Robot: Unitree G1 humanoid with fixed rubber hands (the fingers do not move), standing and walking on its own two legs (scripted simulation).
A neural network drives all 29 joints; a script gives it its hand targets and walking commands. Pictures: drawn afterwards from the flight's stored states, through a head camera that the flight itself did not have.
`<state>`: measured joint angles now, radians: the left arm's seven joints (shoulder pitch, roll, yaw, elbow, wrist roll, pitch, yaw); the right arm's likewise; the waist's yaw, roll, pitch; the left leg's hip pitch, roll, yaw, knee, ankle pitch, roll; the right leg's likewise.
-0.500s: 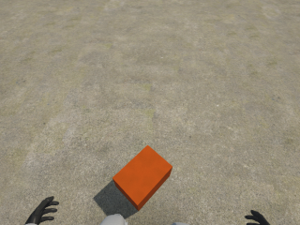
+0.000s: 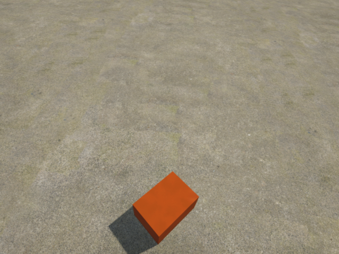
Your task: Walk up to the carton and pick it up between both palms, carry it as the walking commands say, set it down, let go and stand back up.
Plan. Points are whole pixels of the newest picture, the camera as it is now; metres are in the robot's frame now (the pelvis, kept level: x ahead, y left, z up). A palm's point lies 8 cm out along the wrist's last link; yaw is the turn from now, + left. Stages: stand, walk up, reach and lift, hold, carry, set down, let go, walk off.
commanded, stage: walk up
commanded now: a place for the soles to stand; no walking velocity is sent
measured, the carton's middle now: (165, 206) +0.48 -0.01 -0.68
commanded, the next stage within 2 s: none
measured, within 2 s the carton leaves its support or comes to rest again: neither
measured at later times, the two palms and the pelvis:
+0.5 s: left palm out of the picture +0.07 +0.30 -0.11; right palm out of the picture +0.14 -0.30 -0.10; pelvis +0.03 -0.01 +0.01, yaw +0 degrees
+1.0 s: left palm out of the picture +0.14 +0.27 -0.10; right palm out of the picture +0.14 -0.32 -0.11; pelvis +0.04 -0.03 +0.01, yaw +0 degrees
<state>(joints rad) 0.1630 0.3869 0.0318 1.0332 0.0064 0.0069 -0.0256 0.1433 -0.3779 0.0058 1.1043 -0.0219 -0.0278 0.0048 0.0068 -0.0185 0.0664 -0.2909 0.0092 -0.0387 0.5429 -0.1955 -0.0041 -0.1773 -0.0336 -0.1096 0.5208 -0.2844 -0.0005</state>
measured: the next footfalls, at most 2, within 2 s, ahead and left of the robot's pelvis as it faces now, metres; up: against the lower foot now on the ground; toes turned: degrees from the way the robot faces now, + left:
left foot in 1.64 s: +0.16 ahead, +0.29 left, +0.00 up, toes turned -13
right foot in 1.94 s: +0.14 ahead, +0.11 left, +0.00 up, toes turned -27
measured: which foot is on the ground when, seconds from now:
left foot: down 0.00-1.00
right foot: down 0.00-1.00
